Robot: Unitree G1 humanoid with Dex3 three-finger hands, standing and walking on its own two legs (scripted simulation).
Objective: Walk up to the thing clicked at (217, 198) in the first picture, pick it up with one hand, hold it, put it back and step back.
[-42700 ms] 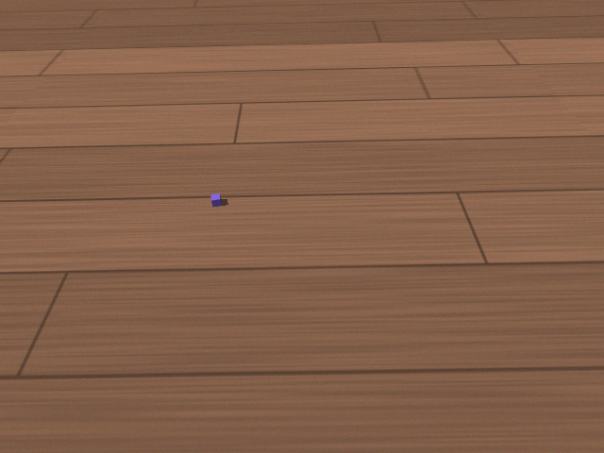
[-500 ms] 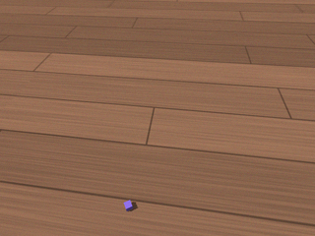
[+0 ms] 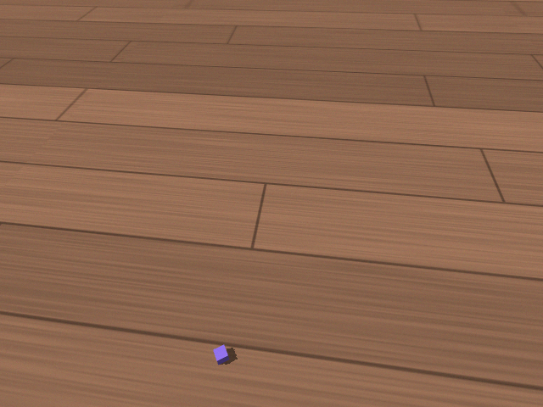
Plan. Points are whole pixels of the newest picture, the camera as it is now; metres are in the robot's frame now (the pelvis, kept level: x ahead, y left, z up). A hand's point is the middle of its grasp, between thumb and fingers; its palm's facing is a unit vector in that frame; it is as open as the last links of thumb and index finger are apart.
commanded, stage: stand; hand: left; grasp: from above
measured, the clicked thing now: (221, 354) +0.45 +0.21 -0.76
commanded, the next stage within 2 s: step back in 0.38 s
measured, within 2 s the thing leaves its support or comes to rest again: neither
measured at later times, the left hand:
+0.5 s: hand out of the picture +0.08 +0.26 -0.16, palm faces +0.01 -0.93 -0.36, open 7.3 cm
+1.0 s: hand out of the picture +0.04 +0.29 -0.18, palm faces -0.12 -0.92 -0.36, open 7.3 cm
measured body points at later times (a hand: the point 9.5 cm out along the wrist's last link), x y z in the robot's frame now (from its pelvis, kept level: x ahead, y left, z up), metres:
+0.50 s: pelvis -0.01 +0.00 -0.01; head +0.03 -0.01 +0.44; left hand +0.08 +0.30 -0.13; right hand +0.08 -0.31 -0.14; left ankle +0.01 +0.13 -0.75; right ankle -0.01 -0.13 -0.75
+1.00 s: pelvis -0.10 +0.04 -0.02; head -0.02 +0.05 +0.42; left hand +0.04 +0.34 -0.15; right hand -0.03 -0.27 -0.13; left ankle -0.04 +0.13 -0.75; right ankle -0.14 -0.10 -0.70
